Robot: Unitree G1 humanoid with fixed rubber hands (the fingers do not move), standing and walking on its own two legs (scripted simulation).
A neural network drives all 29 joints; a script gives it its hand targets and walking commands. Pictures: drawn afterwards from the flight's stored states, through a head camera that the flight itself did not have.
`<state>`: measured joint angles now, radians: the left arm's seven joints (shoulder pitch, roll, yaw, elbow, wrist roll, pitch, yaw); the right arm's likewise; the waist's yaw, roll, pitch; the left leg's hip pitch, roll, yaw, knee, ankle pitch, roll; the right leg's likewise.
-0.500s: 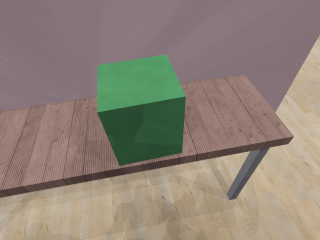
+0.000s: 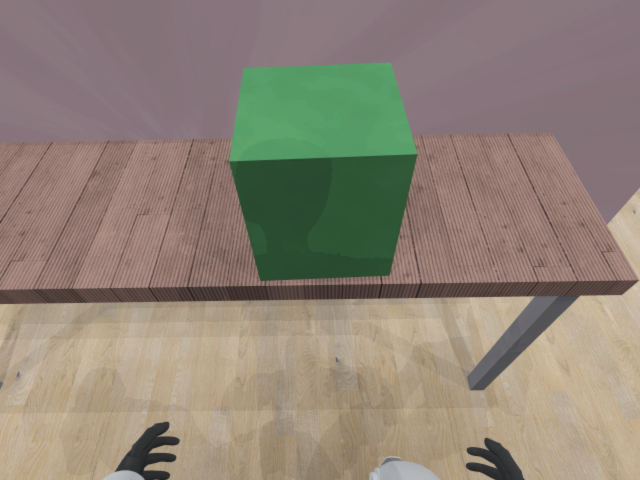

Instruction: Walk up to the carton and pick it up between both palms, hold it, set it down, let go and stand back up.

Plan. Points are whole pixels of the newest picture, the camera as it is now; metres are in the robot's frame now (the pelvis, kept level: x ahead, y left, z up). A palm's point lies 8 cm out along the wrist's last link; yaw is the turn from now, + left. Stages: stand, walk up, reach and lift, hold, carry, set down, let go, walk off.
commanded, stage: reach and lift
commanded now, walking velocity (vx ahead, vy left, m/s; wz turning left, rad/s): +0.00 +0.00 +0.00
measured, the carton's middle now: (321, 178) +0.54 +0.00 +0.06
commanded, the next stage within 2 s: none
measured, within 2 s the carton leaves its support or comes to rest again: neither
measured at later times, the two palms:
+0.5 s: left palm (132, 452) +0.19 +0.24 -0.04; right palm (513, 461) +0.16 -0.20 -0.05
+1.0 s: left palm (133, 408) +0.23 +0.24 -0.01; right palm (510, 411) +0.21 -0.20 -0.01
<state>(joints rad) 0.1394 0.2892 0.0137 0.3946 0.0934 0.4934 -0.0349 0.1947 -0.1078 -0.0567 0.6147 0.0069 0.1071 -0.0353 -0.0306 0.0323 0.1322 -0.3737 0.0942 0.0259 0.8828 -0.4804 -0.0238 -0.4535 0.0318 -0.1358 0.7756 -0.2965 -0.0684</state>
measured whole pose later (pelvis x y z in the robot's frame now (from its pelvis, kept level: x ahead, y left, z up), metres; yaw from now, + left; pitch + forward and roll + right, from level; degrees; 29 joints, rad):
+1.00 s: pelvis +0.05 +0.03 +0.04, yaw +0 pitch -4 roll -1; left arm 0.21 0.19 -0.05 0.43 -0.07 -0.02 0.05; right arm 0.25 -0.17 -0.04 0.57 0.12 -0.24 0.03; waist 0.00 0.01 0.06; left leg -0.02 0.04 0.09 0.40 -0.31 0.01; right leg -0.12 0.01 -0.07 0.35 -0.16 -0.02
